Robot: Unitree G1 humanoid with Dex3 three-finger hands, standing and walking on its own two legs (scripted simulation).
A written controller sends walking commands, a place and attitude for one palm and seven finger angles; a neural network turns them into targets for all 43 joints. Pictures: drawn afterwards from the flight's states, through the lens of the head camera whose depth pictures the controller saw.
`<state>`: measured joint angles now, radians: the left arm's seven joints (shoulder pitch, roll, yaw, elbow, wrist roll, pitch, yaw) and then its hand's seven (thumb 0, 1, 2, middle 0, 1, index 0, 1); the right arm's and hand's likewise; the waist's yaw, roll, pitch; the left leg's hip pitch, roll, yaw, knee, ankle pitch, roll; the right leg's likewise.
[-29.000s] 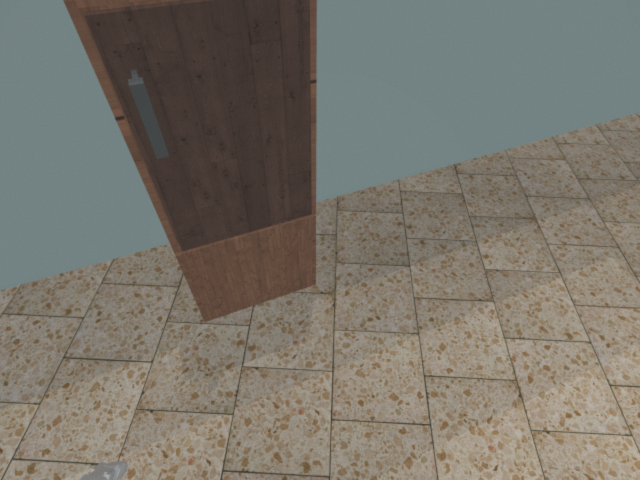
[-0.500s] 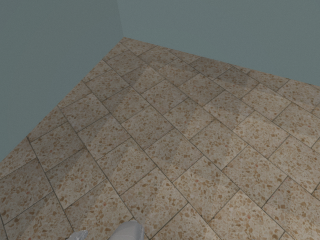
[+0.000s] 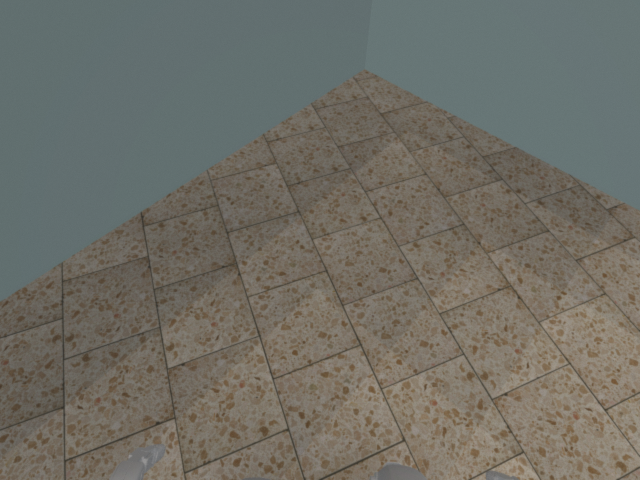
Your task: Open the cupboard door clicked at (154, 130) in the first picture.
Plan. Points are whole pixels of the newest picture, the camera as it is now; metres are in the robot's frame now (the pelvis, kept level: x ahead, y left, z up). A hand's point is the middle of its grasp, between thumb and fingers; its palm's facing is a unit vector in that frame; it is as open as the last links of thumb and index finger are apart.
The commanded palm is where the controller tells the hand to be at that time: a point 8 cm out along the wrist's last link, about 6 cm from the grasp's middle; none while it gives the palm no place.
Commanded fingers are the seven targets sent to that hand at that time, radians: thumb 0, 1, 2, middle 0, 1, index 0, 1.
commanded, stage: turn to face it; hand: left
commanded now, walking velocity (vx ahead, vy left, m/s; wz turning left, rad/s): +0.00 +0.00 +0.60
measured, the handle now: out of the picture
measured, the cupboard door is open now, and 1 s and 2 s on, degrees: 42 42 42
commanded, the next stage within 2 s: none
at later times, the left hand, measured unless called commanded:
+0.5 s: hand out of the picture +0.00 +0.21 -0.19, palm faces +0.35 -0.90 -0.25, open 7.4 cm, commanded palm none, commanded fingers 0.00 0.90 0.90 -0.20 -0.30 -0.20 -0.30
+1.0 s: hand out of the picture +0.03 +0.16 -0.15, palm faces +0.58 -0.77 -0.26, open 7.4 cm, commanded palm none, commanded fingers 0.00 0.90 0.90 -0.20 -0.30 -0.20 -0.30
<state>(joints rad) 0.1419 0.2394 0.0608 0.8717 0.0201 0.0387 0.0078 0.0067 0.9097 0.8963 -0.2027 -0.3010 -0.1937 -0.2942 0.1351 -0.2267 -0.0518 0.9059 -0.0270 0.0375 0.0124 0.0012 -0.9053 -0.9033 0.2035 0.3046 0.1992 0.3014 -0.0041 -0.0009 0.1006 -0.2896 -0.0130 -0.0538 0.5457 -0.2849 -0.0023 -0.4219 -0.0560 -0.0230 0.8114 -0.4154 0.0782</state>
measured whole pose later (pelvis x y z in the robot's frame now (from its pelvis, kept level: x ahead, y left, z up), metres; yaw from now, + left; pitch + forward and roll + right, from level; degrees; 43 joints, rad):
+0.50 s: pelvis +0.02 -0.01 -0.01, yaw +20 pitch +2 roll +1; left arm 0.22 0.26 0.07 0.91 0.02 0.05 0.02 0.01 0.91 0.90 -0.21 -0.30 -0.20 -0.29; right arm 0.09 -0.23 -0.06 0.90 -0.02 0.03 0.03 0.00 -0.91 -0.90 0.20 0.30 0.20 0.30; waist 0.00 -0.07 0.12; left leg -0.33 0.00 0.06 0.65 -0.34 0.03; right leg -0.39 -0.16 -0.14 0.97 -0.56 0.07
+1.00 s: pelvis +0.07 -0.04 +0.01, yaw +38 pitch +1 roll +3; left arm 0.19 0.17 0.03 0.87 0.03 0.00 0.02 0.00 0.91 0.90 -0.21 -0.30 -0.20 -0.29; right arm 0.12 -0.25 -0.08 0.94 -0.02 0.07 0.04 0.00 -0.91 -0.90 0.20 0.30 0.19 0.30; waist -0.03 0.00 0.12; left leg -0.48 0.00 0.02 1.08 -0.44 -0.06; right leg -0.22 -0.12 -0.18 0.53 -0.32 -0.01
